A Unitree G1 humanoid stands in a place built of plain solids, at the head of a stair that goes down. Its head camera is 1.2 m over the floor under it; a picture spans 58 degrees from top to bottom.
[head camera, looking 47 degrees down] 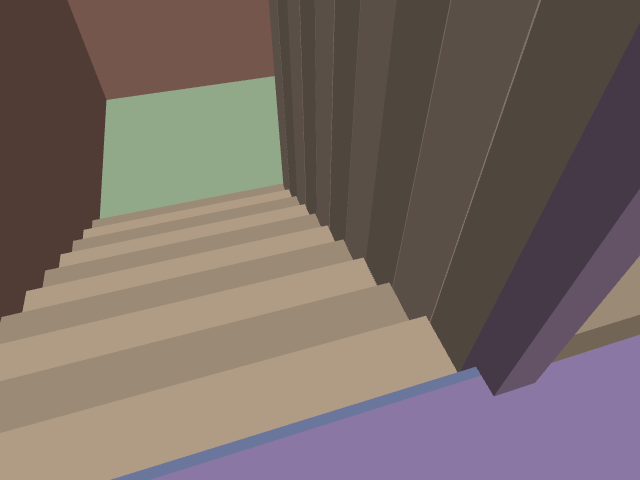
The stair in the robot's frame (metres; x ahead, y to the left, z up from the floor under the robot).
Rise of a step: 0.16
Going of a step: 0.29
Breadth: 1.80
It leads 17 degrees to the left of straight ahead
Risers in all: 11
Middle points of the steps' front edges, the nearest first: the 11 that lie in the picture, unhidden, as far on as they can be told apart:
0.34 0.38 0.00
0.62 0.47 -0.16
0.90 0.55 -0.32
1.18 0.64 -0.48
1.45 0.72 -0.64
1.73 0.81 -0.80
2.01 0.89 -0.96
2.29 0.98 -1.11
2.56 1.07 -1.27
2.84 1.15 -1.43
3.12 1.24 -1.59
